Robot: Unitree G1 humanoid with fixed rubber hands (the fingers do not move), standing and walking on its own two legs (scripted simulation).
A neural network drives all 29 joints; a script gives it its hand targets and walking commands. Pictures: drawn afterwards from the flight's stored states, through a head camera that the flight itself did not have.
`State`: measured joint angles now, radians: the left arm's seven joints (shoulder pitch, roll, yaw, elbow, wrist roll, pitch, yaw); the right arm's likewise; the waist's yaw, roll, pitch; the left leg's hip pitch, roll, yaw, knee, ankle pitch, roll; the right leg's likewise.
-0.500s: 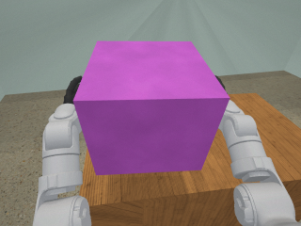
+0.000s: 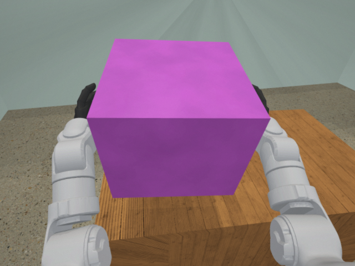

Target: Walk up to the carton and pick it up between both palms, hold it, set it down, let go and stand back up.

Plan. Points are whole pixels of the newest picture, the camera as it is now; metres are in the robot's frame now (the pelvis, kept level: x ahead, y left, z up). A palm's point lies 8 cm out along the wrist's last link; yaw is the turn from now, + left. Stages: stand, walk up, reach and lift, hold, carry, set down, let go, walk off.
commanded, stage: set down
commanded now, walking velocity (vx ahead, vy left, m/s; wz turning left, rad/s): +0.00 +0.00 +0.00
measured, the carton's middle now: (173, 116) +0.41 -0.02 +0.21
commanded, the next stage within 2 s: none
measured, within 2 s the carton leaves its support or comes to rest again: neither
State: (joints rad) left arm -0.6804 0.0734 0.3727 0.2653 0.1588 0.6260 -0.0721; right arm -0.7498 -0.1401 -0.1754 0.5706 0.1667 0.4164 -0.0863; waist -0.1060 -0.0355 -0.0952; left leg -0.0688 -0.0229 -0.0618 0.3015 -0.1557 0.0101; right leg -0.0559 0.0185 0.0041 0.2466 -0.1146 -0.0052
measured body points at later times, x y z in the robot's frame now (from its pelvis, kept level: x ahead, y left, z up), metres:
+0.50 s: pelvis +0.02 +0.00 +0.00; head -0.01 +0.02 +0.45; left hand +0.41 +0.15 +0.17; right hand +0.39 -0.22 +0.16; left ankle +0.01 +0.11 -0.75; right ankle +0.02 -0.12 -0.75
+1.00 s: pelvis +0.02 +0.00 +0.00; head -0.01 +0.01 +0.45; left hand +0.42 +0.14 +0.14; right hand +0.39 -0.23 +0.13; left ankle +0.01 +0.11 -0.75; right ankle +0.02 -0.11 -0.75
